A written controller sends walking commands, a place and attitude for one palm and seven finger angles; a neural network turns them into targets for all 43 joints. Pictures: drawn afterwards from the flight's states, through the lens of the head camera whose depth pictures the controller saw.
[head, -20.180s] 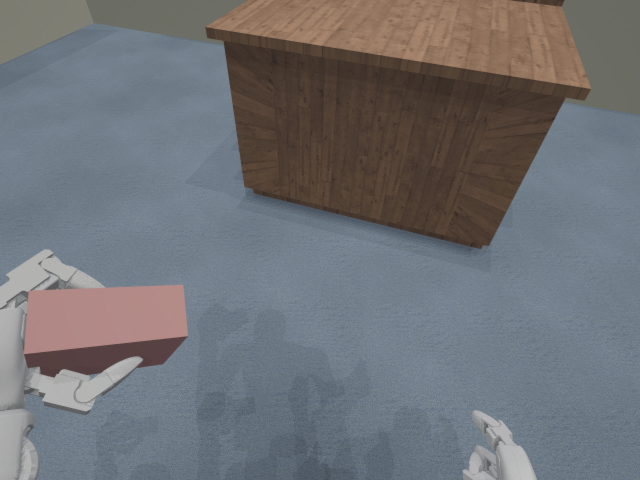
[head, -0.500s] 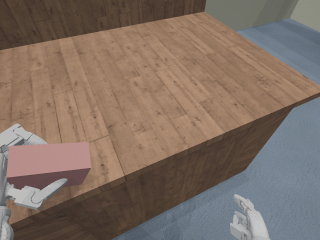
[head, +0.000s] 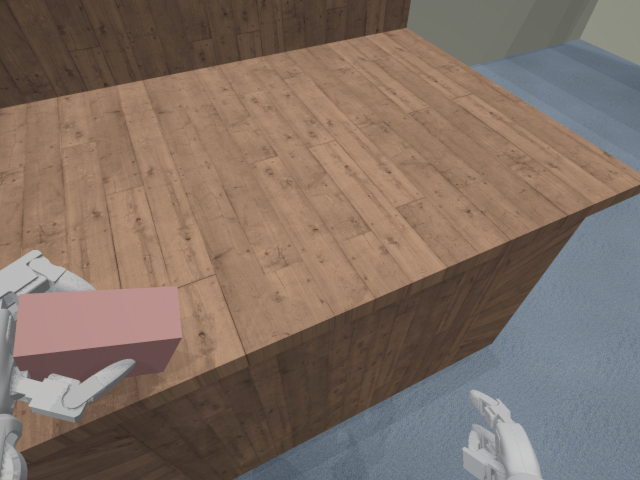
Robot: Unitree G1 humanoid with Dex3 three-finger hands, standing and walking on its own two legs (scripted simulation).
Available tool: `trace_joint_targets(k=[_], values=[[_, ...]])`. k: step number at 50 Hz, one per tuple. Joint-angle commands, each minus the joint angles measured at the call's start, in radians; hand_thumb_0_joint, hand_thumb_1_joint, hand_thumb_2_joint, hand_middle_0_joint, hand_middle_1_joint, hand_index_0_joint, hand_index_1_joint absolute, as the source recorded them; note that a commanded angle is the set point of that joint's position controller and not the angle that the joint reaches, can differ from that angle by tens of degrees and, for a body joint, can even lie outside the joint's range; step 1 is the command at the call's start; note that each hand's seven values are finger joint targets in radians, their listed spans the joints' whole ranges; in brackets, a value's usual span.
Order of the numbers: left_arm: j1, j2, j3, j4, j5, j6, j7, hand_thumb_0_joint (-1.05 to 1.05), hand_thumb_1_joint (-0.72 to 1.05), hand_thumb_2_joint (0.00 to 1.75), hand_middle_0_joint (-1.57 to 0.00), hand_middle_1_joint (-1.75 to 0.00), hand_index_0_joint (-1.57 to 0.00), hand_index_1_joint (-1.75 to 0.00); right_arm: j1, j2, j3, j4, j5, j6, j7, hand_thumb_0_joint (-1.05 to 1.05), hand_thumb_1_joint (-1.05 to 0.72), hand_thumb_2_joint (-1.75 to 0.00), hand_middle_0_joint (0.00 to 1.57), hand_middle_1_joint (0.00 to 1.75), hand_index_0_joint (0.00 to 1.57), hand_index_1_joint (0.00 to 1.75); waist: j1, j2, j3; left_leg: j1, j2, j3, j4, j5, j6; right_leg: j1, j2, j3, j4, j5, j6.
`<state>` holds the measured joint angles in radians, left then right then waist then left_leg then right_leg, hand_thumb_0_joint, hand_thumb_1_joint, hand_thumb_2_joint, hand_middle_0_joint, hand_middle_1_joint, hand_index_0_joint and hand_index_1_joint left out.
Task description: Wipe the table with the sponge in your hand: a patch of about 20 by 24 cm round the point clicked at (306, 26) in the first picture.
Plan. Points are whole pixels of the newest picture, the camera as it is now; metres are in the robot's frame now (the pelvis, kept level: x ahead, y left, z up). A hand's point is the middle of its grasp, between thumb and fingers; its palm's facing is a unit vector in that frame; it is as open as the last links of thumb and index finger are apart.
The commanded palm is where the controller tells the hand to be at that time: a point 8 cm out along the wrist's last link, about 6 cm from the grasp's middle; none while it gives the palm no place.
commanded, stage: shuffle to correct the standing spot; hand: left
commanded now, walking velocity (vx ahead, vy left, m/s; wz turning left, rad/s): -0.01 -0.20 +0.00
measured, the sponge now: (126, 337) +0.22 +0.20 +0.14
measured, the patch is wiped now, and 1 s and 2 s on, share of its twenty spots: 0.00 0.00 0.00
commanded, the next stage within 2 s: come to a stop and stand still in 0.32 s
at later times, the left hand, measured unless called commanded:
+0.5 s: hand (59, 320) +0.22 +0.25 +0.17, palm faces +0.34 -0.80 -0.49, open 9.5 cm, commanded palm +0.15 +0.28 +0.18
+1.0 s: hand (2, 318) +0.21 +0.29 +0.18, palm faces +0.45 -0.82 -0.35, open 9.5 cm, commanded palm +0.16 +0.31 +0.18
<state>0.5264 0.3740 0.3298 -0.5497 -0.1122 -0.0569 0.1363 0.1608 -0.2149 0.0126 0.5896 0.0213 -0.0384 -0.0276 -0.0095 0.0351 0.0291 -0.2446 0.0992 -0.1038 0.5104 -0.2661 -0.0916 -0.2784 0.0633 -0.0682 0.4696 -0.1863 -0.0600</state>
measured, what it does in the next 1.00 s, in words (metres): steps on the spot: left foot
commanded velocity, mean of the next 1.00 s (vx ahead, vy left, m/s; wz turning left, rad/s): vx -0.01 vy -0.08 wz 0.00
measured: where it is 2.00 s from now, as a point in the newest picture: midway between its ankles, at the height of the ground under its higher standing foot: outside the picture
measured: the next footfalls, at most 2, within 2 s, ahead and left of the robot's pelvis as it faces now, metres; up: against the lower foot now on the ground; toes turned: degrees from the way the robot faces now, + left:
left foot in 0.62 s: +0.05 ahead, +0.11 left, +0.00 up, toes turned +2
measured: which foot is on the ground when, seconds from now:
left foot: down 0.00-0.48, up 0.50-0.60, down 0.62-1.00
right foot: down 0.00-1.00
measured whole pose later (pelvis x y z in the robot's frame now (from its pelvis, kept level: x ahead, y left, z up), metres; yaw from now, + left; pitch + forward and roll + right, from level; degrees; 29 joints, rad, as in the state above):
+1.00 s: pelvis +0.00 +0.03 +0.00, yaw +0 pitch -2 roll -1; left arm 0.36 0.36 0.39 -0.45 -0.03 -0.24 0.10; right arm 0.21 -0.18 0.04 0.59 0.01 -0.18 -0.01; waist 0.05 -0.03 0.05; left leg -0.23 -0.01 0.05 0.51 -0.26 0.05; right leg -0.23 0.03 -0.04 0.43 -0.17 -0.02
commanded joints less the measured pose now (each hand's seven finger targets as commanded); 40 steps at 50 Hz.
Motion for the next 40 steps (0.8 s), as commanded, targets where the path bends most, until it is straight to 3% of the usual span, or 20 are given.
trace_joint_targets(k=[1,4,6,10,16,20,22,23,24,25,26,28,29,30,31,32,34,36,38,40], values=[[-0.071,0.172,0.131,-0.22,-0.009,-0.068,0.025,0.0,0.1,1.3,-1.2,-1.6,-1.2,-1.6,-0.117,-0.106,-0.038,-0.163,0.001,-0.052,-0.005,0.0,-0.9,-0.9,0.2,0.3,0.2,0.3,-0.004,0.026,-0.12,-0.029,0.019,0.031,-0.072,0.038,0.101,0.094,-0.127,0.108,-0.115,-0.002,0.043],[-0.076,0.159,0.123,-0.219,-0.009,-0.07,0.024,0.0,0.1,1.3,-1.2,-1.6,-1.2,-1.6,-0.107,-0.109,-0.04,-0.167,-0.003,-0.053,-0.004,0.0,-0.9,-0.9,0.2,0.3,0.2,0.3,-0.001,0.022,-0.127,-0.039,0.022,0.027,-0.072,0.037,0.102,0.103,-0.124,0.102,-0.11,-0.009,0.043],[-0.075,0.178,0.132,-0.244,-0.008,-0.073,0.026,0.0,0.1,1.3,-1.2,-1.6,-1.2,-1.6,-0.12,-0.11,-0.04,-0.165,0.001,-0.054,-0.006,0.0,-0.9,-0.9,0.2,0.3,0.2,0.3,-0.004,0.065,-0.139,-0.019,0.027,0.02,-0.082,0.061,0.104,0.108,-0.122,0.1,-0.099,0.023,0.043],[-0.075,0.161,0.123,-0.236,-0.008,-0.071,0.024,0.0,0.1,1.3,-1.2,-1.6,-1.2,-1.6,-0.107,-0.107,-0.041,-0.169,-0.003,-0.054,-0.001,0.0,-0.9,-0.9,0.2,0.3,0.2,0.3,0.001,0.019,-0.137,-0.035,0.02,0.038,-0.053,0.059,0.1,0.112,-0.13,0.109,-0.107,0.017,0.043],[-0.063,0.177,0.132,-0.238,-0.01,-0.07,0.027,0.0,0.1,1.3,-1.2,-1.6,-1.2,-1.6,-0.114,-0.11,-0.039,-0.163,0.001,-0.051,-0.005,0.0,-0.9,-0.9,0.2,0.3,0.2,0.3,-0.005,0.062,-0.139,-0.028,0.028,0.017,-0.08,0.071,0.103,0.114,-0.12,0.097,-0.092,0.031,0.041],[-0.064,0.163,0.126,-0.225,-0.01,-0.067,0.023,0.0,0.1,1.3,-1.2,-1.6,-1.2,-1.6,-0.105,-0.11,-0.041,-0.169,-0.002,-0.049,-0.001,0.0,-0.9,-0.9,0.2,0.3,0.2,0.3,0.0,0.021,-0.132,-0.043,0.023,0.029,-0.059,0.072,0.1,0.115,-0.123,0.097,-0.097,0.028,0.042],[-0.05,0.152,0.119,-0.212,-0.01,-0.066,0.026,0.0,0.1,1.3,-1.2,-1.6,-1.2,-1.6,-0.106,-0.109,-0.037,-0.163,-0.002,-0.049,-0.004,0.0,-0.9,-0.9,0.2,0.3,0.2,0.3,-0.003,0.04,-0.133,-0.035,0.016,0.027,-0.065,0.065,0.102,0.118,-0.124,0.1,-0.104,0.021,0.041],[-1.025,1.002,0.742,-0.317,0.174,-0.182,-0.01,0.0,0.1,1.3,-1.2,-1.6,-1.2,-1.6,0.202,-0.143,-0.113,-0.049,-0.034,-0.114,-0.033,0.0,-0.9,-0.9,0.2,0.3,0.2,0.3,0.053,-0.287,-0.022,-0.204,-0.056,0.187,0.118,0.107,0.095,0.155,-0.134,0.159,-0.198,0.129,0.122],[-0.568,0.403,0.342,0.178,0.087,-0.157,-0.067,0.0,0.1,1.3,-1.2,-1.6,-1.2,-1.6,0.086,-0.058,-0.092,-0.075,-0.021,-0.138,-0.03,0.0,-0.9,-0.9,0.2,0.3,0.2,0.3,0.035,-0.309,-0.191,-0.111,-0.166,0.157,0.181,0.061,0.119,0.186,-0.197,0.197,-0.136,0.27,0.027],[-0.317,0.382,0.329,0.117,0.047,-0.17,-0.062,0.0,0.1,1.3,-1.2,-1.6,-1.2,-1.6,0.03,-0.105,-0.095,-0.165,-0.006,-0.154,-0.017,0.0,-0.9,-0.9,0.2,0.3,0.2,0.3,0.097,-0.268,-0.069,-0.171,-0.122,0.146,0.261,-0.045,0.097,0.148,-0.239,0.285,-0.202,0.391,0.059],[-0.217,0.233,0.198,0.206,0.032,-0.16,-0.065,0.0,0.1,1.3,-1.2,-1.6,-1.2,-1.6,-0.018,-0.102,-0.078,-0.17,0.014,-0.167,0.0,0.0,-0.9,-0.9,0.2,0.3,0.2,0.3,0.091,-0.069,-0.095,-0.118,-0.085,0.151,0.234,-0.071,0.104,0.164,-0.291,0.308,-0.143,0.437,-0.023],[-0.21,0.171,0.125,0.006,0.025,-0.201,-0.072,0.0,0.1,1.3,-1.2,-1.6,-1.2,-1.6,0.026,-0.097,-0.057,-0.16,-0.005,-0.163,0.011,0.0,-0.9,-0.9,0.2,0.3,0.2,0.3,0.062,0.008,-0.152,-0.033,-0.082,0.161,0.048,-0.029,0.097,0.144,-0.26,0.224,-0.113,0.251,-0.018],[-0.184,0.138,0.092,-0.062,0.023,-0.215,-0.068,0.0,0.1,1.3,-1.2,-1.6,-1.2,-1.6,0.021,-0.098,-0.052,-0.153,-0.01,-0.168,0.02,0.0,-0.9,-0.9,0.2,0.3,0.2,0.3,0.053,0.022,-0.165,0.028,-0.092,0.168,-0.026,0.031,0.094,0.129,-0.208,0.178,-0.111,0.122,0.008],[-0.177,0.109,0.061,-0.121,0.026,-0.224,-0.067,0.0,0.1,1.3,-1.2,-1.6,-1.2,-1.6,0.012,-0.106,-0.057,-0.154,-0.009,-0.176,0.027,0.0,-0.9,-0.9,0.2,0.3,0.2,0.3,0.05,0.024,-0.174,0.073,-0.078,0.14,-0.084,0.078,0.1,0.114,-0.173,0.169,-0.088,0.033,0.03],[-0.151,0.058,0.017,-0.164,0.014,-0.223,-0.061,0.0,0.1,1.3,-1.2,-1.6,-1.2,-1.6,-0.024,-0.102,-0.048,-0.159,0.005,-0.191,0.036,0.0,-0.9,-0.9,0.2,0.3,0.2,0.3,0.041,0.057,-0.18,0.128,0.009,0.031,-0.164,0.129,0.132,0.069,-0.116,0.131,0.011,-0.008,0.051],[-0.183,0.096,0.047,-0.203,0.028,-0.223,-0.056,0.0,0.1,1.3,-1.2,-1.6,-1.2,-1.6,-0.024,-0.132,-0.059,-0.171,0.005,-0.191,0.035,0.0,-0.9,-0.9,0.2,0.3,0.2,0.3,0.052,0.061,-0.164,0.039,0.088,-0.06,-0.216,0.11,0.165,0.091,-0.081,0.083,0.105,-0.074,0.077],[-0.194,0.162,0.115,-0.209,0.055,-0.224,-0.043,0.0,0.1,1.3,-1.2,-1.6,-1.2,-1.6,-0.059,-0.116,-0.054,-0.172,-0.003,-0.184,0.027,0.0,-0.9,-0.9,0.2,0.3,0.2,0.3,0.061,0.12,-0.098,-0.116,0.131,-0.11,-0.289,-0.07,0.185,0.124,-0.074,0.07,0.165,-0.121,0.075],[-0.274,0.252,0.205,-0.275,0.077,-0.237,-0.019,0.0,0.1,1.3,-1.2,-1.6,-1.2,-1.6,-0.073,-0.111,-0.043,-0.173,-0.002,-0.187,0.021,0.0,-0.9,-0.9,0.2,0.3,0.2,0.3,0.058,0.111,-0.091,-0.147,0.092,-0.037,-0.264,-0.11,0.173,0.18,-0.076,0.064,0.125,-0.061,0.066],[-0.288,0.236,0.207,-0.221,0.079,-0.243,-0.013,0.0,0.1,1.3,-1.2,-1.6,-1.2,-1.6,-0.052,-0.107,-0.047,-0.179,-0.005,-0.189,0.014,0.0,-0.9,-0.9,0.2,0.3,0.2,0.3,0.05,0.08,-0.104,-0.149,0.045,-0.009,-0.188,-0.051,0.158,0.228,-0.094,0.075,0.033,-0.004,0.053],[-0.303,0.23,0.209,-0.191,0.076,-0.245,-0.01,0.0,0.1,1.3,-1.2,-1.6,-1.2,-1.6,-0.045,-0.102,-0.046,-0.177,-0.005,-0.194,0.008,0.0,-0.9,-0.9,0.2,0.3,0.2,0.3,0.046,0.094,-0.106,-0.168,0.008,0.014,-0.175,-0.137,0.144,0.24,-0.11,0.123,-0.007,-0.023,0.039]])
